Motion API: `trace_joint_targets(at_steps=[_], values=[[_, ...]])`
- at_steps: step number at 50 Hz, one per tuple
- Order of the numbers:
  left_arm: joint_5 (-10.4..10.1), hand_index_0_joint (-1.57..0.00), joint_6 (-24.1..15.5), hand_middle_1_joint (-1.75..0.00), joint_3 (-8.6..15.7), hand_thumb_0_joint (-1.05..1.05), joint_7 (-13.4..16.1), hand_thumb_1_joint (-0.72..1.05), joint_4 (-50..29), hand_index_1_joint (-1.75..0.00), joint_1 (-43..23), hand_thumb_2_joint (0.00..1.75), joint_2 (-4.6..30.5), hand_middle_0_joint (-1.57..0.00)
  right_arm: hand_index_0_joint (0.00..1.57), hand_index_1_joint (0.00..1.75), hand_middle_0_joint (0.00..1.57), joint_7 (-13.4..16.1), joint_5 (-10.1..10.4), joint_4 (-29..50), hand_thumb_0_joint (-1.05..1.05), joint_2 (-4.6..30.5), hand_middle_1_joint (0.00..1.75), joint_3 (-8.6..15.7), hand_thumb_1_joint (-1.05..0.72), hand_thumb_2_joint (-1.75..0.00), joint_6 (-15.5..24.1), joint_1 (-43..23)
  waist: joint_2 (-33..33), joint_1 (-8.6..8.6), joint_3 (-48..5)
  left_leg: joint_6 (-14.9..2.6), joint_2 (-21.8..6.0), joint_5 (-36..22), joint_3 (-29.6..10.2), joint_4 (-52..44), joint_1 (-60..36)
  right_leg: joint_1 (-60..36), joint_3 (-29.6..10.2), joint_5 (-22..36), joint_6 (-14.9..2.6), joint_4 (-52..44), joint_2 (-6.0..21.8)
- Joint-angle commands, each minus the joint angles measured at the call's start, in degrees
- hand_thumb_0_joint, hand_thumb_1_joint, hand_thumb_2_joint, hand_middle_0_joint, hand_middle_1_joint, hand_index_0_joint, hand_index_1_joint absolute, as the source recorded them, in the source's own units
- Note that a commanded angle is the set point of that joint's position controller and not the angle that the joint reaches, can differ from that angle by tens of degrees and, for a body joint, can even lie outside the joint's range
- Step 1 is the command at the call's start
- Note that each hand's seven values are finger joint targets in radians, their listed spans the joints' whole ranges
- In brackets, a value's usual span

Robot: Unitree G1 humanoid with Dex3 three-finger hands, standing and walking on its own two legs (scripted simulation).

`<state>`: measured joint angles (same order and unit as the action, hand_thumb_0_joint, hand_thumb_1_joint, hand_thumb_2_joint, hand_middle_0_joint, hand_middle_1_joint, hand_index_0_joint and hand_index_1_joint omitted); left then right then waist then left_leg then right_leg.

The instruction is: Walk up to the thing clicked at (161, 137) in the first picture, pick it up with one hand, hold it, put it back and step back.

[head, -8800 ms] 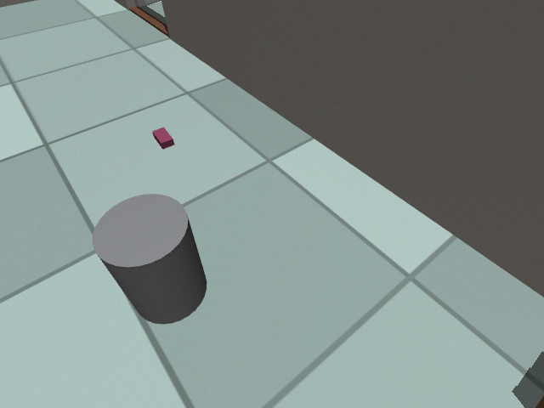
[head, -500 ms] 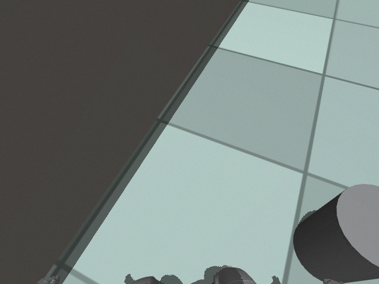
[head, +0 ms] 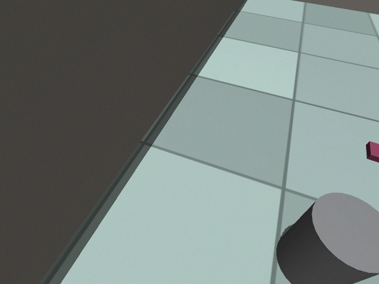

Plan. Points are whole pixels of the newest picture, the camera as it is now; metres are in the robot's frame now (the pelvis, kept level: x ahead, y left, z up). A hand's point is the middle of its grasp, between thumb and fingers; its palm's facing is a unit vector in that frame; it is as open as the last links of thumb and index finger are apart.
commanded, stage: walk up
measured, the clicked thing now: (374, 151) +1.11 -1.34 -0.74
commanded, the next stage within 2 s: stand in 1.04 s
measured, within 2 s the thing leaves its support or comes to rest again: neither
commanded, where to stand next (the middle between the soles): +0.08 +0.00 m, yaw -1 degrees
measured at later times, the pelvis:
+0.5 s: pelvis +0.01 -0.01 +0.01, yaw -1 degrees
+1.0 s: pelvis +0.02 +0.00 +0.02, yaw -3 degrees
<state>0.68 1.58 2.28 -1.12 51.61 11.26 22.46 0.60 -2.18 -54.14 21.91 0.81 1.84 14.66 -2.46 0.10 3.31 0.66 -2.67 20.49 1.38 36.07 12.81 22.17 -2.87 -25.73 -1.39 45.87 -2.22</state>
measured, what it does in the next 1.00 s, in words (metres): stands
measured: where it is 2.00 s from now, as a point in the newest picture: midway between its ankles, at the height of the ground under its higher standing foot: outside the picture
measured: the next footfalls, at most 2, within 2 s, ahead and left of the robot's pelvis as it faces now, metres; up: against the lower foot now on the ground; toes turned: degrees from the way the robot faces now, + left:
none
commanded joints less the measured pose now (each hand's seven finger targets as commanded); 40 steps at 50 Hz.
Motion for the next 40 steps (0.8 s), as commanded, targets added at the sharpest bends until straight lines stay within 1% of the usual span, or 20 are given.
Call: trace_joint_targets(at_steps=[1,2,3,4,5,6,7,8,9,10,11,12,13,15,17,22,25,30,34,40], values=[[-0.26,-0.20,-2.65,-0.30,3.33,0.00,-0.22,0.90,-1.91,-0.30,-2.10,0.90,9.71,-0.20,0.20,0.30,0.20,0.16,0.43,4.34,0.00,15.03,0.30,3.45,-0.90,-0.90,2.32,-6.15,12.95,-1.37,-0.02,-6.18,-7.49,-12.54,-7.11,-11.09,4.09,-8.39,1.78,7.41,-0.37,-14.01,0.85],[-0.23,-0.20,-2.90,-0.30,3.24,0.00,0.10,0.90,-1.02,-0.30,-1.86,0.90,9.49,-0.20,0.20,0.30,0.20,-0.05,0.77,4.00,0.00,15.11,0.30,3.41,-0.90,-0.90,1.71,-5.89,13.37,-1.28,-1.39,-5.16,-6.55,-15.06,-5.00,-8.92,3.22,-11.55,2.36,12.24,-0.75,-17.92,0.65],[-0.07,-0.20,-3.16,-0.30,3.29,0.00,0.61,0.90,-0.09,-0.30,-1.24,0.90,10.03,-0.20,0.20,0.30,0.20,-0.10,1.06,4.14,0.00,14.45,0.30,3.20,-0.90,-0.90,1.13,-5.91,12.93,-1.34,-2.66,-4.58,-5.82,-16.47,-3.75,-7.13,3.59,-14.07,1.53,15.66,-1.06,-18.01,1.07],[0.06,-0.20,-3.58,-0.30,3.29,0.00,1.11,0.90,0.44,-0.30,-0.49,0.90,11.10,-0.20,0.20,0.30,0.20,-0.06,1.43,4.49,0.00,13.32,0.30,2.80,-0.90,-0.90,0.79,-5.65,11.28,-1.48,-4.58,-4.00,-5.12,-16.58,-2.58,-5.16,3.83,-16.38,-0.98,20.08,-1.76,-17.82,2.96],[0.16,-0.20,-3.95,-0.30,3.06,0.00,1.26,0.90,0.62,-0.30,-1.62,0.90,12.52,-0.20,0.20,0.30,0.20,-0.17,1.69,4.53,0.00,11.69,0.30,2.42,-0.90,-0.90,0.47,-4.95,7.05,-0.59,-4.89,-2.83,-3.04,-6.49,-2.57,-5.15,7.77,-16.32,-8.34,18.58,-2.85,-17.81,6.71],[-0.01,-0.20,-3.93,-0.30,3.18,0.00,1.04,0.90,0.92,-0.30,-3.27,0.90,14.10,-0.20,0.20,0.30,0.20,-0.06,1.72,3.59,0.00,11.19,0.30,2.44,-0.90,-0.90,0.07,-3.78,3.87,0.51,-3.68,-2.63,-2.07,5.75,-2.09,-5.82,5.25,-9.81,-13.20,5.96,-4.99,-20.92,10.51],[0.09,-0.20,-3.55,-0.30,3.06,0.00,0.74,0.90,1.21,-0.30,-4.82,0.90,14.45,-0.20,0.20,0.30,0.20,-0.11,1.46,2.61,0.00,11.67,0.30,2.71,-0.90,-0.90,-0.27,-3.90,2.13,0.87,-1.25,-2.72,-1.46,10.02,-2.05,-5.99,2.90,-4.10,-15.25,-5.56,-5.22,-24.33,11.47],[0.11,-0.20,-3.25,-0.30,2.71,0.00,0.50,0.90,1.37,-0.30,-5.79,0.90,13.79,-0.20,0.20,0.30,0.20,-0.32,1.30,1.93,0.00,12.07,0.30,2.93,-0.90,-0.90,-0.33,-4.24,1.59,1.16,-0.18,-2.72,-0.99,9.64,-2.34,-6.82,0.64,-1.03,-15.40,-10.57,-4.77,-26.45,11.24],[-0.04,-0.20,-3.16,-0.30,2.27,0.00,0.42,0.90,1.39,-0.30,-6.78,0.90,13.04,-0.20,0.20,0.30,0.20,-0.47,1.29,1.51,0.00,12.46,0.30,2.88,-0.90,-0.90,-0.24,-4.11,1.28,1.42,0.28,-3.05,-1.52,7.88,-3.00,-8.61,-0.35,0.00,-13.54,-11.23,-3.75,-27.08,10.07],[-0.07,-0.20,-3.26,-0.30,2.09,0.00,0.42,0.90,1.98,-0.30,-6.90,0.90,12.49,-0.20,0.20,0.30,0.20,-0.71,1.33,1.09,0.00,12.35,0.30,2.74,-0.90,-0.90,-0.16,-4.26,0.57,1.04,1.16,-3.44,-1.99,6.94,-3.65,-9.99,-0.25,0.18,-11.77,-9.74,-2.87,-27.11,8.73],[0.02,-0.20,-3.59,-0.30,1.91,0.00,0.44,0.90,2.40,-0.30,-7.25,0.90,11.86,-0.20,0.20,0.30,0.20,-0.83,1.30,0.71,0.00,12.05,0.30,2.62,-0.90,-0.90,0.05,-4.24,-0.39,1.05,-0.16,-3.75,-2.97,4.23,-4.47,-11.37,-0.01,-2.45,-10.11,-4.72,-2.39,-25.87,7.93],[-0.07,-0.20,-3.74,-0.30,1.86,0.00,0.48,0.90,3.41,-0.30,-6.72,0.90,11.51,-0.20,0.20,0.30,0.20,-0.87,1.35,0.26,0.00,11.54,0.30,2.38,-0.90,-0.90,0.15,-4.82,-1.89,0.26,-0.57,-3.60,-2.82,2.46,-4.24,-11.39,0.12,-4.01,-9.75,-1.28,-2.23,-25.70,7.59],[-0.14,-0.20,-3.89,-0.30,1.83,0.00,0.52,0.90,3.71,-0.30,-6.92,0.90,11.70,-0.20,0.20,0.30,0.20,-0.81,1.31,-0.08,0.00,11.30,0.30,2.13,-0.90,-0.90,0.26,-4.68,-3.52,0.37,-1.31,-3.37,-2.61,0.49,-3.77,-11.47,-0.29,-5.02,-10.14,1.82,-2.13,-25.99,8.10],[-0.37,-0.20,-3.96,-0.30,1.85,0.00,0.68,0.90,4.48,-0.30,-7.40,0.90,11.80,-0.20,0.20,0.30,0.20,-0.79,1.43,-1.07,0.00,11.22,0.30,1.85,-0.90,-0.90,0.37,-4.90,-4.67,0.13,-1.23,-2.68,-2.02,-1.94,-2.96,-11.83,-0.98,-6.10,-10.50,4.05,-1.95,-27.24,8.84],[-0.36,-0.20,-4.17,-0.30,1.71,0.00,0.86,0.90,5.11,-0.30,-8.19,0.90,11.61,-0.20,0.20,0.30,0.20,-0.71,1.45,-2.19,0.00,11.38,0.30,1.85,-0.90,-0.90,0.53,-4.71,-4.77,0.67,-3.65,-2.41,-2.42,-5.88,-2.36,-12.62,-3.48,-7.98,-10.14,11.80,-1.85,-26.43,9.58],[-0.90,-0.20,-4.25,-0.30,1.50,0.00,1.23,0.90,6.83,-0.30,-8.07,0.90,10.23,-0.20,0.20,0.30,0.20,-0.48,1.50,-4.01,0.00,11.82,0.30,1.89,-0.90,-0.90,0.72,-6.09,-1.77,-0.10,-6.40,-2.29,-3.85,-14.16,-2.08,-14.12,-5.66,-12.52,-6.87,23.58,-1.04,-24.37,8.70],[-0.91,-0.20,-4.11,-0.30,1.51,0.00,1.39,0.90,7.52,-0.30,-9.15,0.90,10.05,-0.20,0.20,0.30,0.20,-0.39,1.53,-4.77,0.00,11.37,0.30,1.86,-0.90,-0.90,0.53,-6.77,-1.03,0.09,-6.47,-2.02,-4.06,-14.87,-1.75,-14.93,-5.69,-13.76,-6.35,25.49,-1.03,-24.56,8.85],[-0.98,-0.20,-3.67,-0.30,1.21,0.00,1.45,0.90,8.54,-0.30,-10.29,0.90,9.38,-0.20,0.20,0.30,0.20,-0.31,1.39,-5.78,0.00,11.07,0.30,2.08,-0.90,-0.90,0.34,-8.35,1.90,-0.20,-4.74,-2.13,-4.86,-14.77,-2.29,-17.18,-5.36,-13.69,-4.91,24.16,-0.62,-24.35,7.76],[-0.66,-0.20,-3.60,-0.30,1.06,0.00,1.45,0.90,9.12,-0.30,-10.48,0.90,9.26,-0.20,0.20,0.30,0.20,-0.26,1.33,-5.90,0.00,11.08,0.30,2.29,-0.90,-0.90,0.37,-9.38,3.24,-0.07,-5.49,-2.36,-5.32,-15.95,-2.15,-17.77,-6.27,-14.80,-4.37,27.16,-0.43,-24.03,7.61],[-0.66,-0.20,-3.36,-0.30,0.70,0.00,1.44,0.90,9.61,-0.30,-11.33,0.90,9.04,-0.20,0.20,0.30,0.20,-0.21,1.23,-6.09,0.00,11.09,0.30,2.59,-0.90,-0.90,0.23,-10.42,4.82,0.05,-4.76,-2.24,-5.53,-15.37,-2.13,-19.35,-6.69,-14.82,-4.17,27.36,-0.09,-23.95,7.37]])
